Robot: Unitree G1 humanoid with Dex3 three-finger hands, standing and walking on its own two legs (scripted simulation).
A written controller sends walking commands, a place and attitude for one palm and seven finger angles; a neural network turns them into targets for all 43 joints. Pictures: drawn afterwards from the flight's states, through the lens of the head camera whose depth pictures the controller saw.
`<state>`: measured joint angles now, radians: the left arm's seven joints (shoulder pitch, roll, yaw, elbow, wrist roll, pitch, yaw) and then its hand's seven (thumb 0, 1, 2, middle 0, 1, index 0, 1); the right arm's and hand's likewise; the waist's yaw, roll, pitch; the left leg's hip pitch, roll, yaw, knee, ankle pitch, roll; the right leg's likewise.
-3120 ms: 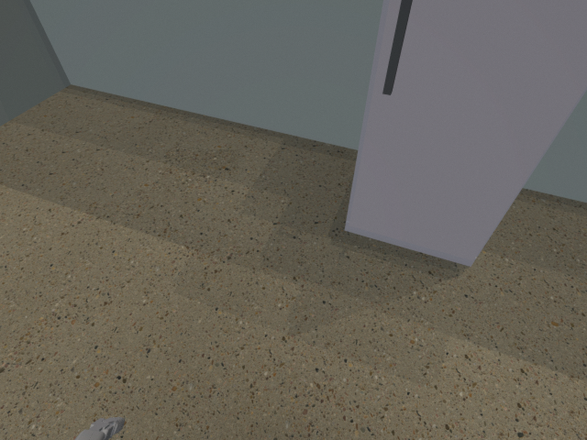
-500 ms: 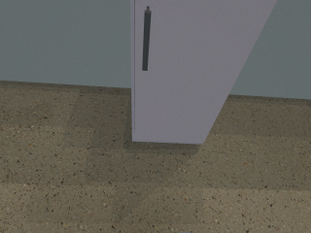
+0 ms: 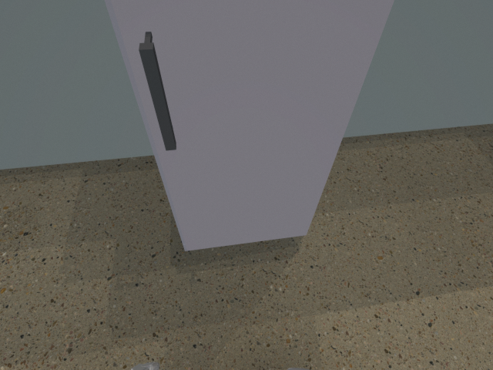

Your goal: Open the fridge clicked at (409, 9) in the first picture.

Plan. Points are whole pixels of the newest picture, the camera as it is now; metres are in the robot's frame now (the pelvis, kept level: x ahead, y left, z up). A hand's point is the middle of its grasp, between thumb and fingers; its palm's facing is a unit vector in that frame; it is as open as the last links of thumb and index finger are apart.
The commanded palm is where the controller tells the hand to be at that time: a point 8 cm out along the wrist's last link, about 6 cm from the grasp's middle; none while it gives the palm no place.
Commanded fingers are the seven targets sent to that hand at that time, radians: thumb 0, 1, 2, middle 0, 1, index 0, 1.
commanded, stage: take the last steps up to it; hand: left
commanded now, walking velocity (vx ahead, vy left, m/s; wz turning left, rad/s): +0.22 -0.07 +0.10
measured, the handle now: (160, 97) +0.61 +0.15 +0.10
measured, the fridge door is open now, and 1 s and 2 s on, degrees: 0 0 0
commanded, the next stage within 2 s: come to a stop and stand still in 0.18 s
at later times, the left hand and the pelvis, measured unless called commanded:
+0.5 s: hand out of the picture +0.09 +0.16 -0.19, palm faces +0.13 -0.98 -0.14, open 7.4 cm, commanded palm none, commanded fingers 0.00 0.90 0.90 -0.20 -0.30 -0.20 -0.30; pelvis +0.13 +0.01 +0.00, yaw +3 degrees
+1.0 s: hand out of the picture +0.09 +0.11 -0.16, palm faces +0.10 -0.97 -0.23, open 7.3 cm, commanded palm none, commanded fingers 0.00 0.90 0.90 -0.20 -0.30 -0.20 -0.30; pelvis +0.07 -0.07 +0.00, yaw +4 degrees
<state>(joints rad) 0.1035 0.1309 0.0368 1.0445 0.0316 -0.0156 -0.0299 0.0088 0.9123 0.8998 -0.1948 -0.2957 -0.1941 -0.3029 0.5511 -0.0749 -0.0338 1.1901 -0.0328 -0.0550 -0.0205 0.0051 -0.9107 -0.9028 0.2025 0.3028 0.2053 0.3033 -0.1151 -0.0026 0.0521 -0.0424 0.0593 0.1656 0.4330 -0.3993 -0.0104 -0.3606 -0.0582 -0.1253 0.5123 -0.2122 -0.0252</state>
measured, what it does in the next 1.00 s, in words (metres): walks ahead: left foot, then right foot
